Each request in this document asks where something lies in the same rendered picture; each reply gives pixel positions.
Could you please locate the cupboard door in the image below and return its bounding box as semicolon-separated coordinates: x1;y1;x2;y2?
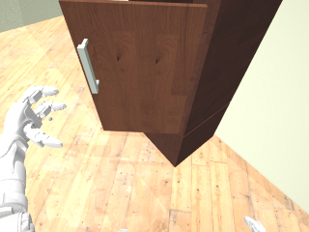
58;0;208;134

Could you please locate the robot right hand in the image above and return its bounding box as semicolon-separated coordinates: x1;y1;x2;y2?
244;216;266;232

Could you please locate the robot left upper arm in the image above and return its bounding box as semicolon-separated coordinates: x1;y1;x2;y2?
0;212;36;232

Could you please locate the robot left forearm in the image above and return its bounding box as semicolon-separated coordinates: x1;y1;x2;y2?
0;133;29;218

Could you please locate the handle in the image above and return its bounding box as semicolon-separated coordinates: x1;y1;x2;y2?
77;39;99;94

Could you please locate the robot left hand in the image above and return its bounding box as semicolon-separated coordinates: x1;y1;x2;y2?
3;85;67;148

